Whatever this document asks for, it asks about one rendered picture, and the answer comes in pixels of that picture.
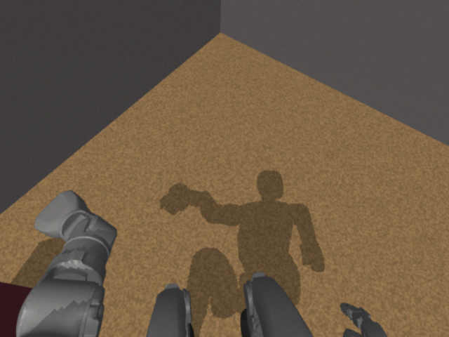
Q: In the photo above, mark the left robot arm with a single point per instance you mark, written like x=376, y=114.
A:
x=68, y=300

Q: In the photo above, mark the right robot hand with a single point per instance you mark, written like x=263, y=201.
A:
x=362, y=321

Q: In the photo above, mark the left robot hand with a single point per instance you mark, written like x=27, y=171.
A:
x=47, y=222

